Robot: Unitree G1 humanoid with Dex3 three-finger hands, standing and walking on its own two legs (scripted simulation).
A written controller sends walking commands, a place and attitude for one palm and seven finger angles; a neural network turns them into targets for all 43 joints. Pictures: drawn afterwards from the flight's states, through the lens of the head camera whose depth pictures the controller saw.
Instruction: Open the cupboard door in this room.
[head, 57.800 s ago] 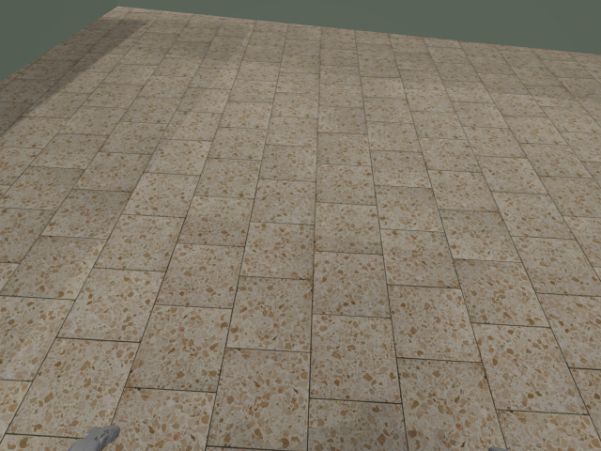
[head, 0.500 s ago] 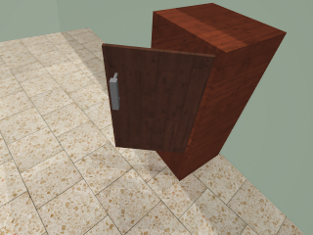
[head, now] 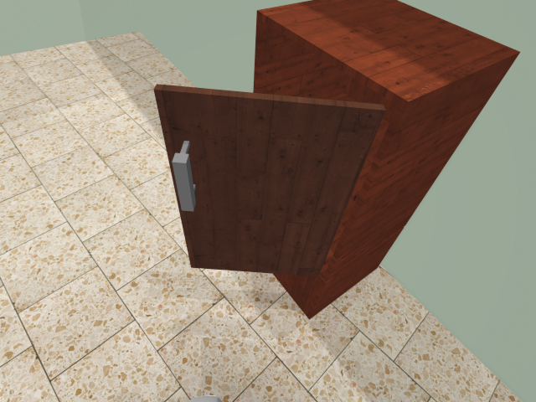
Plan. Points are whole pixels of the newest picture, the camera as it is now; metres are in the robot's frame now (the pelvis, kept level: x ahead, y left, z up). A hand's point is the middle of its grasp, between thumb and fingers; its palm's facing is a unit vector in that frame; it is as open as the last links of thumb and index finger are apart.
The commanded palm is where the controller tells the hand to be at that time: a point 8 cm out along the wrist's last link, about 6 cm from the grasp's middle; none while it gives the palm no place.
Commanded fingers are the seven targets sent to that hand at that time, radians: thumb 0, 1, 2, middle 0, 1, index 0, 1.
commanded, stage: come to a stop and stand still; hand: left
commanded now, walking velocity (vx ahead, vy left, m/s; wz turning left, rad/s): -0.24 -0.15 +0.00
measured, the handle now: (187, 176) +0.50 +0.20 +0.01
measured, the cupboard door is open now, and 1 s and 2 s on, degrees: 51 51 51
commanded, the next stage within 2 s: look again from close up in 0.86 s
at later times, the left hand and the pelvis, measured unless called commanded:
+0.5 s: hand out of the picture -0.06 +0.14 -0.15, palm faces +0.07 -0.98 -0.18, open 7.4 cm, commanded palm none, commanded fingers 0.00 0.90 0.90 -0.20 -0.30 -0.20 -0.30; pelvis -0.06 -0.03 +0.02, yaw +0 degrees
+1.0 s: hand out of the picture -0.08 +0.14 -0.16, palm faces +0.04 -0.99 -0.14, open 7.4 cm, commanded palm none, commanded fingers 0.00 0.90 0.90 -0.20 -0.30 -0.20 -0.30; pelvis -0.06 -0.01 +0.02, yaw +0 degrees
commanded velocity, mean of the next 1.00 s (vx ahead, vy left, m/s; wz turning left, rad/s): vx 0.03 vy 0.01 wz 0.00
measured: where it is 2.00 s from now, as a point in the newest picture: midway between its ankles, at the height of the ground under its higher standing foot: outside the picture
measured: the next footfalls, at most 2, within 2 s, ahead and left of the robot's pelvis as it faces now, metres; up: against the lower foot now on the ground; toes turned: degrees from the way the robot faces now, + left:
right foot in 0.30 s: -0.03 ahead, -0.12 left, +0.00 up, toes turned -5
left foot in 0.62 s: -0.03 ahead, +0.09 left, +0.00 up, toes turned +4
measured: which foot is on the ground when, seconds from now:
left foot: down 0.00-0.30, up 0.32-0.60, down 0.62-1.00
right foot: up 0.00-0.28, down 0.30-1.00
